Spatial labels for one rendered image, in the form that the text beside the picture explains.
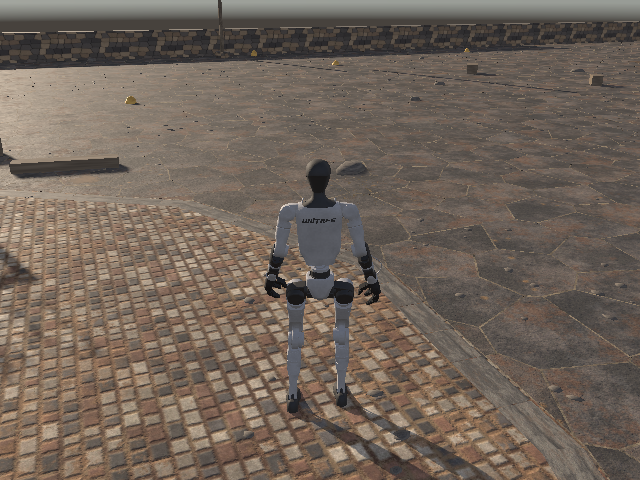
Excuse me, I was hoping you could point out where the left robot hand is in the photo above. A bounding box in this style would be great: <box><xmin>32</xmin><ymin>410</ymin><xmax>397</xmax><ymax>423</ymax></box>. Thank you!
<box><xmin>264</xmin><ymin>277</ymin><xmax>287</xmax><ymax>298</ymax></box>

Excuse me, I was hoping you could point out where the left robot shin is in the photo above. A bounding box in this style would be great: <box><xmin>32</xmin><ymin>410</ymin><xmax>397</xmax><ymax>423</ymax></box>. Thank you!
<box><xmin>287</xmin><ymin>331</ymin><xmax>301</xmax><ymax>399</ymax></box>

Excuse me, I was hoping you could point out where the right robot forearm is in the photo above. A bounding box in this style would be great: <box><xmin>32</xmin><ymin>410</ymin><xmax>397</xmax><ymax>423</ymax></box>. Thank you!
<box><xmin>357</xmin><ymin>242</ymin><xmax>378</xmax><ymax>284</ymax></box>

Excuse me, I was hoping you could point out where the robot left upper arm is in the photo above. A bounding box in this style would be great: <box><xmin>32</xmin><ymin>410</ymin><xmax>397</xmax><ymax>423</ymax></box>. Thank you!
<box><xmin>273</xmin><ymin>203</ymin><xmax>298</xmax><ymax>258</ymax></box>

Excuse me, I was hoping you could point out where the right robot hand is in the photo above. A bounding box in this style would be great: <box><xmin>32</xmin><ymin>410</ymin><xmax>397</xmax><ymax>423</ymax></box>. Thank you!
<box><xmin>358</xmin><ymin>280</ymin><xmax>381</xmax><ymax>305</ymax></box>

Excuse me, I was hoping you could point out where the right robot thigh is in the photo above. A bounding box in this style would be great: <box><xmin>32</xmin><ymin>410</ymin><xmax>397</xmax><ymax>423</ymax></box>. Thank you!
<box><xmin>333</xmin><ymin>278</ymin><xmax>354</xmax><ymax>345</ymax></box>

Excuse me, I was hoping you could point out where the robot right upper arm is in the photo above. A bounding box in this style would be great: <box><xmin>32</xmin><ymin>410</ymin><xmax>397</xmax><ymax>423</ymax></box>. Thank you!
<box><xmin>340</xmin><ymin>202</ymin><xmax>367</xmax><ymax>258</ymax></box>

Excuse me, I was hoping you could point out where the left robot forearm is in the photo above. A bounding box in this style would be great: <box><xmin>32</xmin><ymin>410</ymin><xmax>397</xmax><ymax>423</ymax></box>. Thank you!
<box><xmin>266</xmin><ymin>243</ymin><xmax>284</xmax><ymax>281</ymax></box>

